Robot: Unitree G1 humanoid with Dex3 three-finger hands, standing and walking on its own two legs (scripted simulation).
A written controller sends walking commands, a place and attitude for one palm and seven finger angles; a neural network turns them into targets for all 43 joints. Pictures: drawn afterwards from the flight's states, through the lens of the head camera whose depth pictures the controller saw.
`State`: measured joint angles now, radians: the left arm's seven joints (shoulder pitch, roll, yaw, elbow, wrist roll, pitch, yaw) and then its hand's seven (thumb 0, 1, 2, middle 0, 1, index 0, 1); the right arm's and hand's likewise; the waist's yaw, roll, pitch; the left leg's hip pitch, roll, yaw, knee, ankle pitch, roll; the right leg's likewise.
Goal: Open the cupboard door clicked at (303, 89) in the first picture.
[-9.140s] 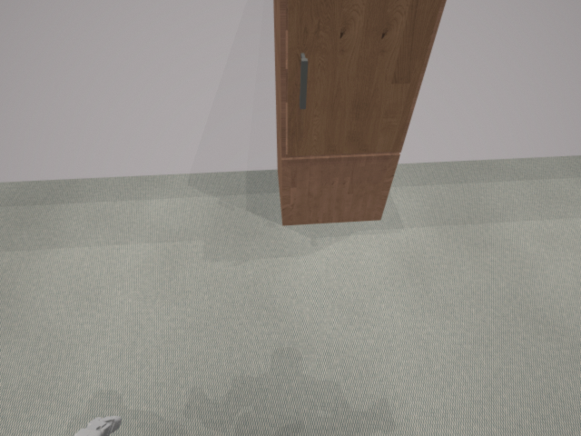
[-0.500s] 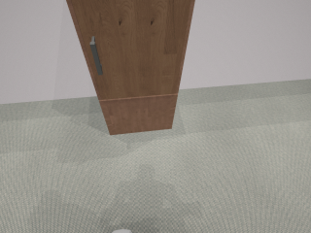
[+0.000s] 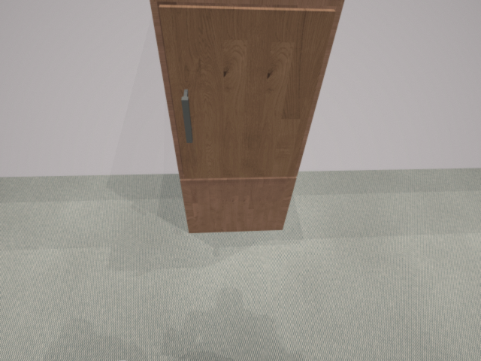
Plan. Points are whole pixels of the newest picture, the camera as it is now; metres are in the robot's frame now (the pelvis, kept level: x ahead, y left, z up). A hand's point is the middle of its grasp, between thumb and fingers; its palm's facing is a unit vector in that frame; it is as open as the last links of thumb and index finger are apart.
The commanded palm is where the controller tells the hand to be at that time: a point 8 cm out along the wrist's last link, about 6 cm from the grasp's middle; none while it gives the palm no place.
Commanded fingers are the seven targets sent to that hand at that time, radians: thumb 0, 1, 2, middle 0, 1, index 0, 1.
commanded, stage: take the last steps up to it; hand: left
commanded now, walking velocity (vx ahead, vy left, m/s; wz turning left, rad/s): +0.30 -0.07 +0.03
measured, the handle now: (187, 116) +0.77 +0.18 -0.05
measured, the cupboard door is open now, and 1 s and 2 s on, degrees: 0 0 0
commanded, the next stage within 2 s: come to a stop and stand still in 0.78 s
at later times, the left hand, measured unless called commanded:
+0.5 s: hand out of the picture -0.02 +0.11 -0.17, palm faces +0.17 -0.97 -0.16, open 7.3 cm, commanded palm none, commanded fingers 0.00 0.90 0.90 -0.20 -0.30 -0.20 -0.30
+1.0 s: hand (155, 278) +0.32 +0.20 -0.17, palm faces +0.06 -0.97 -0.23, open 7.3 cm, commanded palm none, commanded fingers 0.00 0.90 0.90 -0.20 -0.30 -0.20 -0.30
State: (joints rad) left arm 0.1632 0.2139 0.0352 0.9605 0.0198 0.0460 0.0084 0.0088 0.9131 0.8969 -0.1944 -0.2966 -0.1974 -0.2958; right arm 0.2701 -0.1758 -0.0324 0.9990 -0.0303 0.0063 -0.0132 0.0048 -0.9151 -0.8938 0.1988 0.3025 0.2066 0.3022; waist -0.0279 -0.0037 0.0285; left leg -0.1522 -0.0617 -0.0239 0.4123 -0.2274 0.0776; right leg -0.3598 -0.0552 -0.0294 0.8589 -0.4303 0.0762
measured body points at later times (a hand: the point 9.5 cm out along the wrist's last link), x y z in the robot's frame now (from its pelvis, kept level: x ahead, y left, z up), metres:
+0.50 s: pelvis +0.10 -0.03 +0.00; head +0.11 -0.03 +0.45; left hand -0.03 +0.16 -0.15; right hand +0.14 -0.26 -0.17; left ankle +0.18 +0.13 -0.70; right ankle +0.00 -0.13 -0.74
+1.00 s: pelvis +0.25 +0.00 -0.01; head +0.25 +0.00 +0.44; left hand +0.32 +0.25 -0.15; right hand +0.27 -0.23 -0.16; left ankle +0.22 +0.11 -0.74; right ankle +0.33 -0.13 -0.72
